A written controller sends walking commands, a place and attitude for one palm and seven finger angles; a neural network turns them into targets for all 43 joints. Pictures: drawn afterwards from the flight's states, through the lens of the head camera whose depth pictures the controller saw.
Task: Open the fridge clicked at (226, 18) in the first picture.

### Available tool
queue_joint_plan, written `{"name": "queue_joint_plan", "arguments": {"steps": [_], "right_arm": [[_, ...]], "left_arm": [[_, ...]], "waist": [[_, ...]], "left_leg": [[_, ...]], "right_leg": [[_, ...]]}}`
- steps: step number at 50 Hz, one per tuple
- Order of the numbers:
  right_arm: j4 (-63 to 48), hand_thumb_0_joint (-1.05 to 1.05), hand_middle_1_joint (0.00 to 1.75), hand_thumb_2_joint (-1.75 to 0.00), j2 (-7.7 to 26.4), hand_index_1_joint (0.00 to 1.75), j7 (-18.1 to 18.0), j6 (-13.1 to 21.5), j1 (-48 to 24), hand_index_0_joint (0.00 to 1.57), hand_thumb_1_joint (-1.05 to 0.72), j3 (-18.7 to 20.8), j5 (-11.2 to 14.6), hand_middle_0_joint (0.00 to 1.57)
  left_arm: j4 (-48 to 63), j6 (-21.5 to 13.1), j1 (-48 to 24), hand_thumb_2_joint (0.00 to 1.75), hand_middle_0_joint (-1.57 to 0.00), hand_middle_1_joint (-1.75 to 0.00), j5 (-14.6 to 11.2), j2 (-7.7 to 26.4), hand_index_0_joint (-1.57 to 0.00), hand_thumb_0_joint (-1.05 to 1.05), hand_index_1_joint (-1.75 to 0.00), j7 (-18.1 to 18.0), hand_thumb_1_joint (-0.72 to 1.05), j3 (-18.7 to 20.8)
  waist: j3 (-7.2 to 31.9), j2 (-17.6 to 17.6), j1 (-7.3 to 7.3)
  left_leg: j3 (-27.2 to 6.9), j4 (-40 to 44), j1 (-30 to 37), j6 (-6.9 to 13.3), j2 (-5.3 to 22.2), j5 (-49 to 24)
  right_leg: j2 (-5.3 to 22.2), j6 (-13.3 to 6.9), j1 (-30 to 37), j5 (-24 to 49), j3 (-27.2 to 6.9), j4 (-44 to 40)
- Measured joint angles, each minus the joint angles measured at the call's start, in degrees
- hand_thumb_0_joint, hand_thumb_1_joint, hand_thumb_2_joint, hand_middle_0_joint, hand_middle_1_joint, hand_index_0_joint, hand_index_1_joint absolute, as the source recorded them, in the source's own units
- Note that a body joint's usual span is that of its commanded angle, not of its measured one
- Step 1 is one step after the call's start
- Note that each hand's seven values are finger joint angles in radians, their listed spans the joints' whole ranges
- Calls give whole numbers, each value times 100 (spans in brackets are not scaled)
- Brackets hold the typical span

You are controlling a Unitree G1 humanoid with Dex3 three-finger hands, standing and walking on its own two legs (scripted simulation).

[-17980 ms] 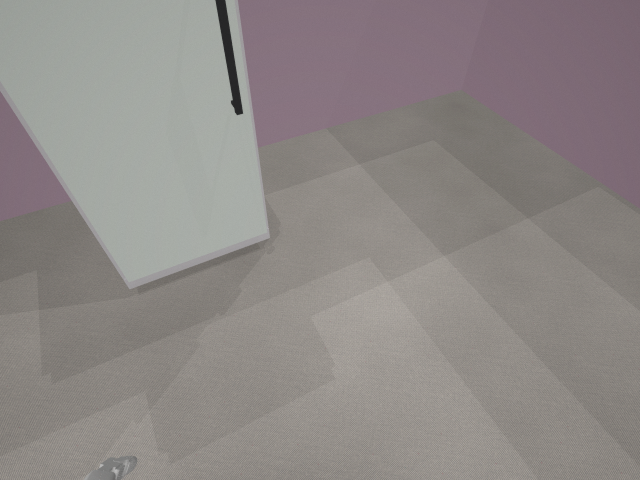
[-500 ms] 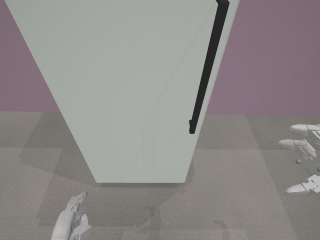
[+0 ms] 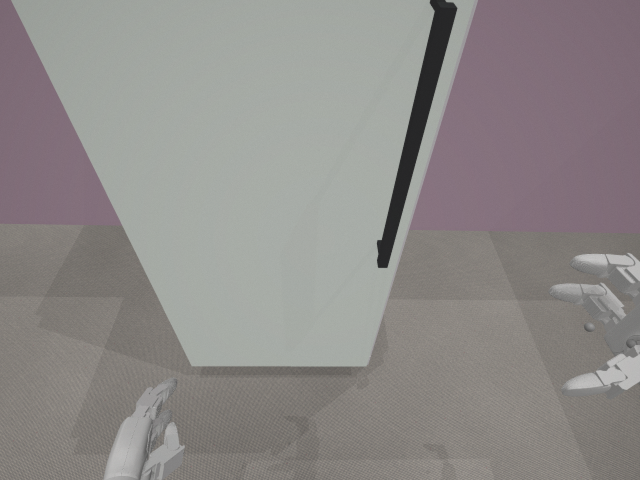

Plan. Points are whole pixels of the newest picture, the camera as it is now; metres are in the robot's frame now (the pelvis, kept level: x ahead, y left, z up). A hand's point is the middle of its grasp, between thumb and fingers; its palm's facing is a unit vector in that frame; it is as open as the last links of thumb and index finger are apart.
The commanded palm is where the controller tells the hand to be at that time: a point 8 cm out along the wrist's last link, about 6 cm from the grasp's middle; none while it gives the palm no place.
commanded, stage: move the hooked fingers beside the handle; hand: right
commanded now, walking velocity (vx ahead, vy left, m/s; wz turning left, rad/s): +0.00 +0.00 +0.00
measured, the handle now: (403, 163) +0.53 -0.10 +0.12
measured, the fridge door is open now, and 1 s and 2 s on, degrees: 0 0 0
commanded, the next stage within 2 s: none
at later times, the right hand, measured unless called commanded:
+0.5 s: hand (535, 282) +0.33 -0.24 +0.11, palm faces -0.01 +1.00 -0.01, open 14.0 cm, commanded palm +0.31 -0.29 +0.11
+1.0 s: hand (484, 243) +0.39 -0.19 +0.11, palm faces -0.03 +1.00 +0.00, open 14.0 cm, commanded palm +0.37 -0.25 +0.11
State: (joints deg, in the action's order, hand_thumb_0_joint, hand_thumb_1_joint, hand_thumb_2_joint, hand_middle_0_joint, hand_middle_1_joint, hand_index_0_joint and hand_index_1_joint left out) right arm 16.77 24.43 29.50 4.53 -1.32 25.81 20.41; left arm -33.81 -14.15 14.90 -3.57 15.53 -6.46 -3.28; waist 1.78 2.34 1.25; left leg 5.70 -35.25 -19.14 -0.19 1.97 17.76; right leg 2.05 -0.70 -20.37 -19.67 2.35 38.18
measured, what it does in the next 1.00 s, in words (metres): stands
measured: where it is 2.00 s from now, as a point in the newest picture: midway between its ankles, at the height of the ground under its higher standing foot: outside the picture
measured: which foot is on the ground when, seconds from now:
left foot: down 0.00-1.00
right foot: down 0.00-1.00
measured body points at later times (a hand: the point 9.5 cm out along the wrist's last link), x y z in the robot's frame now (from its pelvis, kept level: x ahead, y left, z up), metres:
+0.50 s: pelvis +0.00 +0.00 +0.00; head +0.02 +0.01 +0.45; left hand +0.14 +0.25 -0.09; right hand +0.33 -0.29 +0.11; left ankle +0.01 +0.12 -0.72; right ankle +0.00 -0.11 -0.72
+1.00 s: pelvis +0.00 +0.01 +0.00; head +0.03 +0.01 +0.45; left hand +0.11 +0.26 -0.11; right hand +0.39 -0.25 +0.11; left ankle +0.01 +0.12 -0.72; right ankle +0.00 -0.11 -0.72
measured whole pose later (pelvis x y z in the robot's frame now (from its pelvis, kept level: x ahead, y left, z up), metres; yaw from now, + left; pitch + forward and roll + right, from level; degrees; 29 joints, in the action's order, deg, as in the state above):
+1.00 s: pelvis +0.00 +0.01 +0.00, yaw +1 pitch +5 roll +1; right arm 36.9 20.3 18.5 8.6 -25.1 17.7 13.3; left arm -35.9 -6.3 17.4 -3.3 15.2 -4.9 -2.2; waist 2.4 1.7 -2.0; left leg 4.6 -37.0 -24.0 0.2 1.8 18.3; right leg 2.2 -0.3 -24.0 -19.6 3.3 38.2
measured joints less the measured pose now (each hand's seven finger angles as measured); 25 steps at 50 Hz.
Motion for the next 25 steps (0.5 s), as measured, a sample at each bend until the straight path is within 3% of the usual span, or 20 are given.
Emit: {"name": "queue_joint_plan", "arguments": {"steps": [11, 25], "right_arm": [[194, -1, 120, -30, -256, 120, -285, -26, -552, 30, 50, -475, -214, 30], [965, -1, 120, -30, -161, 120, -519, 91, -1216, 30, 50, -455, -354, 30]], "left_arm": [[-84, 53, -29, 90, -21, -30, -4, -7, -21, 1, -30, -64, 90, -26], [-127, 279, 131, 90, -21, -30, -8, 5, -21, 1, -30, -20, 90, 19]], "waist": [[-38, -3, 7], [-15, -47, -167]], "left_leg": [[21, -19, -20, -10, 46, -14], [-54, -35, -188, 22, 2, -26]], "right_leg": [[-48, -13, -20, 46, -24, -17], [-5, 19, -119, 69, 47, -69]]}}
